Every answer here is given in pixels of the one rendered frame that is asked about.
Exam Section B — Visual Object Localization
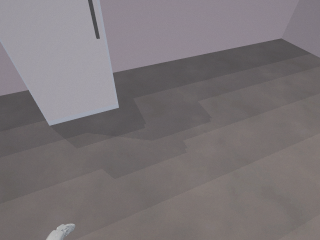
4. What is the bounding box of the robot left hand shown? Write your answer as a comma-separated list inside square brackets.
[46, 223, 76, 240]

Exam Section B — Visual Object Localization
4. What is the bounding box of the fridge door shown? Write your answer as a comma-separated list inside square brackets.
[0, 0, 117, 121]

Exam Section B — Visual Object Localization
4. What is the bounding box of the handle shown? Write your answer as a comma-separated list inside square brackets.
[88, 0, 100, 39]

